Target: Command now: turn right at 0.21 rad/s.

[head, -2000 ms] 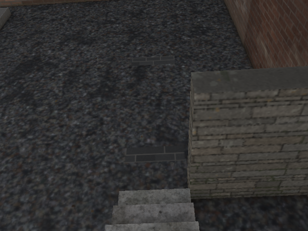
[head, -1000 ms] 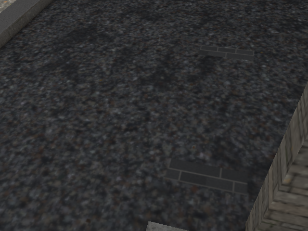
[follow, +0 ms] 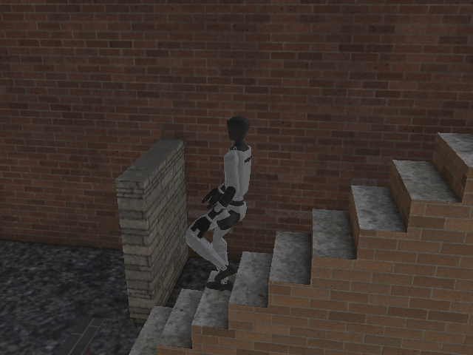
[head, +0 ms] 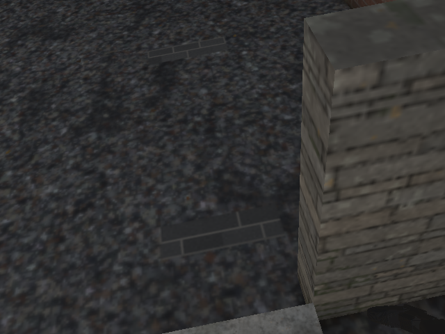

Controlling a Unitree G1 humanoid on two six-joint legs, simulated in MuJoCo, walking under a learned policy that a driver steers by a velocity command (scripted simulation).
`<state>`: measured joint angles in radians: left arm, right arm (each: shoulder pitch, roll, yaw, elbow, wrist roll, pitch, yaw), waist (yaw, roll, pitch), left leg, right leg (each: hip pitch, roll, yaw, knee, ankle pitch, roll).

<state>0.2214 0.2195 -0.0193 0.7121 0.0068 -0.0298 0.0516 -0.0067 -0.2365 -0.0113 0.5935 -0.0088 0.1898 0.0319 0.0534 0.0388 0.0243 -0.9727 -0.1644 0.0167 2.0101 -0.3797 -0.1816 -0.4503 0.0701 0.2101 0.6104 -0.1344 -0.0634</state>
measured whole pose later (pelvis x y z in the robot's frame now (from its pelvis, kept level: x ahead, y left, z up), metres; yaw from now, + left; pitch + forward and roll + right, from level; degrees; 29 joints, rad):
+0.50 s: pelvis -0.05 +0.09 +0.14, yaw +0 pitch +0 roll -2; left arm 0.14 0.23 0.08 0.77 0.01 0.08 0.03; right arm 0.51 -0.19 0.02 0.97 -0.01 0.00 0.01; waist -0.06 -0.03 -0.10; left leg -0.35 0.00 0.00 1.02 -0.68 0.04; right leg -0.96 0.25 0.20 1.62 -0.03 0.06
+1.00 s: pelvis +0.04 -0.05 +0.05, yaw -3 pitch -2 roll +5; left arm 0.11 0.25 0.04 0.91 -0.01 0.02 -0.04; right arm 0.54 -0.29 -0.08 1.06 -0.05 -0.03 -0.02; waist -0.07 -0.04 -0.03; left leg -0.30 0.09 -0.06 1.46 -0.89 -0.05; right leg -0.30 -0.07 0.04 0.47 0.14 -0.02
